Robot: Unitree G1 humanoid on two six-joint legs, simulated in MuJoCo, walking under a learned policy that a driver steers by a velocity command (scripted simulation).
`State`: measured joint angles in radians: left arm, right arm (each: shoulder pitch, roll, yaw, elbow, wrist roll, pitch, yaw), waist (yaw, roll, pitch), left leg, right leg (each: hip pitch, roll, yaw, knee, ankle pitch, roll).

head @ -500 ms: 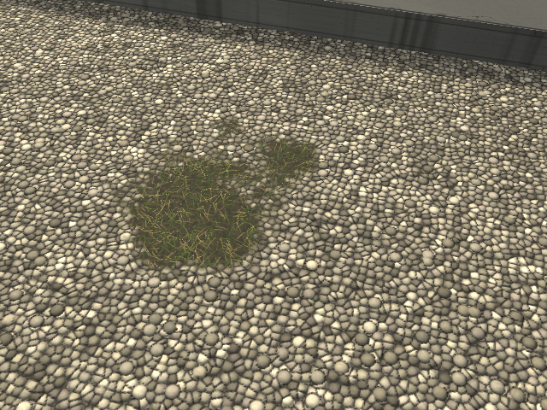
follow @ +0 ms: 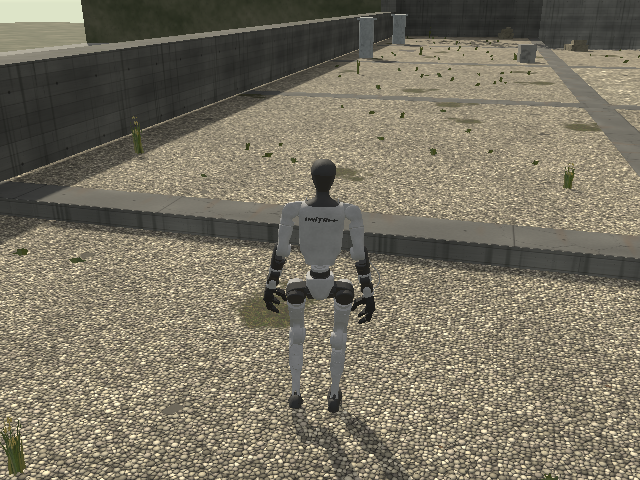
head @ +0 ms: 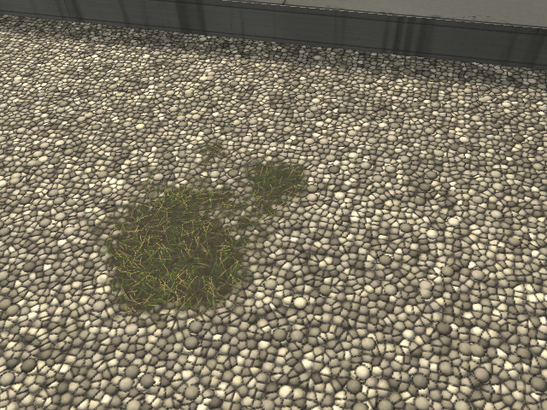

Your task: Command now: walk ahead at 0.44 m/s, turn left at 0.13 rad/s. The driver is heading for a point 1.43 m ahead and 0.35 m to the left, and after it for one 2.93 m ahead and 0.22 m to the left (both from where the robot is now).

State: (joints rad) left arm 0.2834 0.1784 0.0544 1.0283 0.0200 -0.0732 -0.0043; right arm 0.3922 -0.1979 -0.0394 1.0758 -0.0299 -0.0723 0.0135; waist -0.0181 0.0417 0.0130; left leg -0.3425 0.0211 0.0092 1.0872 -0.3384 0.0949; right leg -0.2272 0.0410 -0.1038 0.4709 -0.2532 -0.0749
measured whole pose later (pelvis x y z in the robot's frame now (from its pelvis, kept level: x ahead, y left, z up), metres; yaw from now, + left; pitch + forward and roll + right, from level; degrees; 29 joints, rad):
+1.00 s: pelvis +0.58 +0.07 -0.01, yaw +26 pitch +1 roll +0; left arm 0.10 0.23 0.04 0.79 0.04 -0.07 -0.01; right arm 0.41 -0.25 -0.06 0.96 -0.01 -0.07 -0.01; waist -0.06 0.01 0.06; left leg -0.14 -0.12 -0.10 1.01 -0.44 0.10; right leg -0.42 0.04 -0.07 0.55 -0.16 -0.08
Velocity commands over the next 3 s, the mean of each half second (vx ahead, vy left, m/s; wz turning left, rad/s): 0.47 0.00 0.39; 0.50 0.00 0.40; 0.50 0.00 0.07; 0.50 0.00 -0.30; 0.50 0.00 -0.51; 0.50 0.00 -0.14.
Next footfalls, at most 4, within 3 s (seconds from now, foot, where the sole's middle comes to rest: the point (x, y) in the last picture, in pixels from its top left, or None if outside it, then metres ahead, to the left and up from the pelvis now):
0.38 left None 0.36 0.08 -0.77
0.92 right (274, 328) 0.73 0.05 -0.77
1.48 left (173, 274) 0.91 0.34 -0.77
2.06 right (197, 195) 1.22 0.29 -0.77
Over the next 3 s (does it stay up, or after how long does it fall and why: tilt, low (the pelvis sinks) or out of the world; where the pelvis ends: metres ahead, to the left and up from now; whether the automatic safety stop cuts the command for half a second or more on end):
stays up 1.57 0.38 0.01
